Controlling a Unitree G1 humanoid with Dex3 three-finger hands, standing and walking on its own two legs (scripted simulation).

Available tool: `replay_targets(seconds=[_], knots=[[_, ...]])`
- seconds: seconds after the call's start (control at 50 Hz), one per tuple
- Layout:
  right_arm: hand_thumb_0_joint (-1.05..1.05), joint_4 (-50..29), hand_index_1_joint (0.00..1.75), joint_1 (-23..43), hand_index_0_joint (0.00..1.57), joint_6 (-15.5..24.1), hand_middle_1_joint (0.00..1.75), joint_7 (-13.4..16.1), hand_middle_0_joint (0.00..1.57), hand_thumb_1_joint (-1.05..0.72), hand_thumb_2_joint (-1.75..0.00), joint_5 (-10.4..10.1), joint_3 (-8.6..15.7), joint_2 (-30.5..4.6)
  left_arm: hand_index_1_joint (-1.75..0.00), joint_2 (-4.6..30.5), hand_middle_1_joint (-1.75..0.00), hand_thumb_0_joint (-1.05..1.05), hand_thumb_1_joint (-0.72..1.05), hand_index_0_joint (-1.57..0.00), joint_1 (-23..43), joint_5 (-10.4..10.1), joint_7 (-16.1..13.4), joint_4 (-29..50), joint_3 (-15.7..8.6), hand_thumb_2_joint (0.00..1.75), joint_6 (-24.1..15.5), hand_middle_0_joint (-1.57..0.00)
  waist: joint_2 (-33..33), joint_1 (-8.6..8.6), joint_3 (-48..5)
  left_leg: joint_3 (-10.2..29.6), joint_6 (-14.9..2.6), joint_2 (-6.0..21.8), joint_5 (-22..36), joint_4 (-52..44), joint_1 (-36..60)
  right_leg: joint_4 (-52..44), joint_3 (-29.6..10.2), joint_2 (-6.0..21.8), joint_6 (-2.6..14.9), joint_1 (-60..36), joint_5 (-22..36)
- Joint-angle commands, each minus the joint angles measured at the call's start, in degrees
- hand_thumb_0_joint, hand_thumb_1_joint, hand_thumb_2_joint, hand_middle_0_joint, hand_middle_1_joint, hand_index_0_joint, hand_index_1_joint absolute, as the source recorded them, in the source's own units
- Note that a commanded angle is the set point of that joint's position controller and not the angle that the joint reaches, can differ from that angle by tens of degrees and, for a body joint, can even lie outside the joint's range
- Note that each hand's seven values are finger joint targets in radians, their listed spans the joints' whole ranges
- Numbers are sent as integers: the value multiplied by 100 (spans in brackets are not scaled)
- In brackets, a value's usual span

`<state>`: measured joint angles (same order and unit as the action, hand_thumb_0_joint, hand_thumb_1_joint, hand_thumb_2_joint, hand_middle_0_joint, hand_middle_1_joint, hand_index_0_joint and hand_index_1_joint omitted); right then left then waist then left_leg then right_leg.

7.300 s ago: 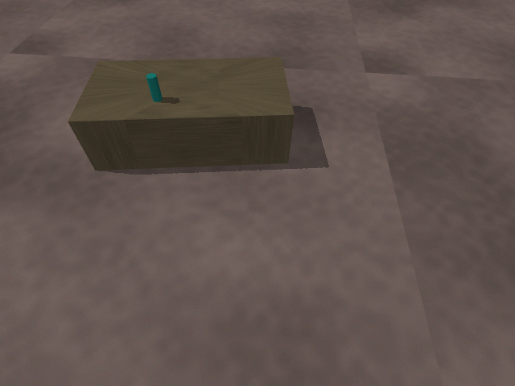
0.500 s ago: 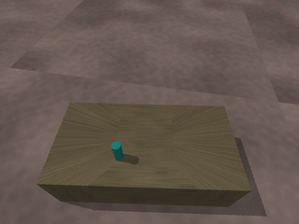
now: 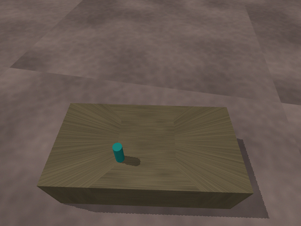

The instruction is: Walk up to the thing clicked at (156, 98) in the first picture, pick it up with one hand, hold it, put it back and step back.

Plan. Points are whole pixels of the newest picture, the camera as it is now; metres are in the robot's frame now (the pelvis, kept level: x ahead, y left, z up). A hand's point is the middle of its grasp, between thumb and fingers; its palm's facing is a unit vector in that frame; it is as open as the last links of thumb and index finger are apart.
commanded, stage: go down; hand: left
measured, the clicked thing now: (118, 153) +0.50 +0.17 -0.39
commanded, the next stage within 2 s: none
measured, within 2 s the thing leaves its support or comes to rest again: neither
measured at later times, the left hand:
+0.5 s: hand (64, 222) +0.16 +0.26 -0.15, palm faces +0.03 -0.94 -0.34, open 15.8 cm
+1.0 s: hand (61, 225) +0.15 +0.27 -0.15, palm faces +0.04 -0.94 -0.33, open 17.3 cm
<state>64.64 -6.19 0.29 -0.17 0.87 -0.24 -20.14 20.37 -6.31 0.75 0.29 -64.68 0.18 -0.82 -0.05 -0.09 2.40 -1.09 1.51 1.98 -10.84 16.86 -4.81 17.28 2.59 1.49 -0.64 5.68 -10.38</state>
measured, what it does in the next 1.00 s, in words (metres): lowers itself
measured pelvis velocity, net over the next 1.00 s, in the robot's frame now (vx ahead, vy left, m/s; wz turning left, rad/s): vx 0.00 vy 0.02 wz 0.02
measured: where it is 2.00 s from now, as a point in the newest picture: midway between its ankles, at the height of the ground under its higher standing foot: outside the picture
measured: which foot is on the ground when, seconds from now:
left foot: down 0.00-1.00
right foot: down 0.00-1.00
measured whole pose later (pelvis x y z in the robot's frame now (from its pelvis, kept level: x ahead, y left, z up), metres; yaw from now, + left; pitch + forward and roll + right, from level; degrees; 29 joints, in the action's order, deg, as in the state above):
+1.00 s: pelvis +0.00 +0.02 -0.05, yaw +1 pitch +11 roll -2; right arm 34.1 -14.1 8.8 6.3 -0.8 -0.4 -13.7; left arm 19.5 -17.7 1.7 3.4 -14.9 -7.9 27.3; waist 1.5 1.5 -7.1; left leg 1.3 0.3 2.3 -27.4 51.5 -35.1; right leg 47.4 3.8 2.1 -1.7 33.3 -24.9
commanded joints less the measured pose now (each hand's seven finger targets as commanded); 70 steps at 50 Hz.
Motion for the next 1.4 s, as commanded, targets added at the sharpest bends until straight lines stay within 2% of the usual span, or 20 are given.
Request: replay_targets(seconds=[0.0, 0.02, 0.04, 0.06, 0.08, 0.1, 0.12, 0.16, 0.2, 0.32, 0.46, 0.48, 0.52, 0.56, 0.58, 0.7, 0.84, 0.96, 1.22, 1.38], knots=[[0, -298, 30, 189, 20, 133, 30, 65, 20, -98, -96, -32, 215, -1188, -22, 1220, -22, 0, 82, -12, 177, -37, -77, 297, -247, 82, -99, -12, 49, 19, -446, 416, -202, 629, 1189, -188, 52, -172, -543, 711, 161, -181, 1208], [0, -1896, 30, 49, 20, 385, 30, 186, 20, -102, -93, -431, 31, -259, -14, 311, -14, 0, 74, -4, 2188, -309, -163, 2308, -307, 74, -613, -4, 207, 698, 117, -221, -192, -211, 295, 235, -686, 172, -112, -90, 97, 1143, 624], [0, -1574, 30, -267, 20, 367, 30, 241, 20, -101, -93, -427, 56, -400, -6, 577, -6, 0, 66, -2, 2765, -287, -195, 2014, -412, 66, -569, -1, 11, 493, -188, -188, -217, -224, 174, 338, -689, 217, -69, -56, 76, 831, 424], [0, -1593, 30, -484, 20, 308, 30, 302, 20, -101, -93, -446, 181, -616, -1, 1169, -1, 0, 58, 0, 1549, -146, -210, 951, -784, 58, -331, 0, -140, 312, -63, -179, -212, -210, 126, 391, -852, 228, -5, -108, 102, 827, 234], [0, -1700, 30, -577, 20, 282, 30, 295, 20, -101, -93, -400, 253, -601, -1, 1207, -2, 0, 50, -1, 1283, -37, -133, 581, -866, 50, -187, -1, -308, 268, -314, -161, -227, -236, 194, 618, -995, 372, -7, -108, 105, 855, 232], [0, -1865, 30, -606, 20, 302, 30, 313, 20, -99, -92, -377, 307, -586, -1, 1421, -2, 0, 42, -2, 1842, 59, -69, 945, -979, 42, -186, -2, -184, 209, -643, -132, -231, -234, 340, 758, -1022, 555, -28, -89, 125, 912, 408], [0, -2032, 30, -638, 20, 335, 30, 324, 20, -99, -93, -303, 410, -599, -2, 1560, -2, 0, 34, -1, 1711, 180, -31, 958, -1157, 34, -205, -1, -114, 124, -1134, -138, -217, -255, 489, 901, -951, 717, -63, -63, 113, 721, 583], [0, -2210, 30, -851, 20, 378, 30, 298, 20, -96, -91, -229, 510, -536, -1, 1297, -3, 0, 18, -4, 439, 341, 29, 755, -1316, 18, 50, -3, 238, -140, -1530, -118, -150, -303, 910, 1065, -1043, 965, -57, -62, 170, 561, 904], [0, -2528, 30, -791, 20, 401, 30, 310, 20, -96, -91, -272, 522, -481, 0, 1337, -2, 0, 9, -4, 454, 369, 12, 1488, -1369, 12, 297, -4, 388, -198, -1757, -104, -118, -303, 1212, 1013, -919, 952, -43, -101, 183, 399, 1132], [0, -3126, 30, -544, 20, 461, 30, 332, 20, -89, -89, -325, 437, -366, -2, 886, -2, 0, -24, -6, 427, 287, 55, 2334, -1150, 6, 1289, -6, 85, 26, -1196, -73, -148, -235, 808, 1161, -1219, 991, 58, -176, 160, 930, 611], [0, -3292, 30, -672, 20, 656, 30, 398, 20, -86, -89, -291, 405, -299, -4, 1076, -4, 0, -50, -7, 484, 246, 121, 3578, -1291, 4, 1675, -7, 242, 101, -1343, -42, -137, -200, 607, 1526, -1373, 1344, 58, -162, 121, 1293, 429], [0, -3260, 30, -730, 20, 688, 30, 407, 20, -86, -88, -288, 350, -242, -5, 918, -5, 0, -54, -8, 184, 271, 143, 3302, -1214, 3, 1750, -8, 133, 184, -1370, -11, -151, -182, 689, 1626, -1428, 1457, 62, -167, 114, 1324, 526], [0, -3315, 30, -713, 20, 735, 30, 446, 20, -86, -89, -275, 394, -302, -5, 1100, -4, 0, -54, -7, 273, 262, 148, 3941, -1315, 3, 1787, -8, 389, 115, -1504, -10, -122, -193, 869, 1737, -1413, 1583, 54, -150, 111, 1330, 674], [0, -3324, 30, -702, 20, 785, 30, 476, 20, -85, -88, -263, 331, -238, -4, 809, -4, 0, -54, -7, -218, 279, 208, 3661, -1168, 3, 1937, -8, 357, 180, -1302, 40, -93, -151, 859, 1837, -1554, 1720, 91, -189, 117, 1547, 581], [0, -3363, 30, -693, 20, 811, 30, 500, 20, -85, -88, -247, 381, -291, -4, 1040, -4, 0, -55, -7, 22, 269, 198, 4242, -1280, 3, 1941, -8, 449, 137, -1514, 59, -88, -141, 919, 1892, -1518, 1777, 97, -191, 125, 1555, 615], [0, -3439, 30, -727, 20, 943, 30, 587, 20, -85, -88, -215, 352, -241, -4, 877, -4, 0, -53, -7, -678, 205, 231, 4699, -1219, 4, 2257, -7, 439, 176, -1794, 147, -98, -109, 1492, 2351, -1647, 2139, 145, -188, 113, 1710, 941], [0, -3682, 30, -637, 20, 1072, 30, 668, 20, -84, -88, -208, 336, -229, -3, 890, -3, 0, -52, -7, -867, 152, 240, 5413, -1191, 4, 2564, -8, 499, 187, -1641, 217, -96, -125, 938, 2636, -2177, 2442, 178, -188, 102, 2153, 464], [0, -3886, 30, -652, 20, 1190, 30, 751, 20, -85, -89, -198, 354, -211, -4, 977, -3, 0, -54, -7, -1093, 113, 228, 6105, -1294, 5, 2734, -8, 511, 173, -1948, 292, -106, -91, 1009, 2935, -2297, 2745, 212, -191, 99, 2366, 409], [0, -4106, 30, -616, 20, 1425, 30, 993, 20, -85, -88, -221, 274, -139, -4, 1101, -3, 0, -58, -7, -1391, 3, 201, 6762, -1466, 4, 3031, -8, 451, 172, -1708, 306, -180, -183, -307, 3179, -3033, 2847, 181, -166, 75, 2786, -468], [0, -4102, 30, -655, 20, 1572, 30, 1088, 20, -86, -89, -217, 253, -129, -3, 1071, -3, 0, -57, -7, -1515, -22, 174, 6978, -1431, 4, 3057, -7, 539, 199, -1781, 358, -155, -156, -313, 3221, -3017, 2977, 211, -190, 92, 2908, -515]])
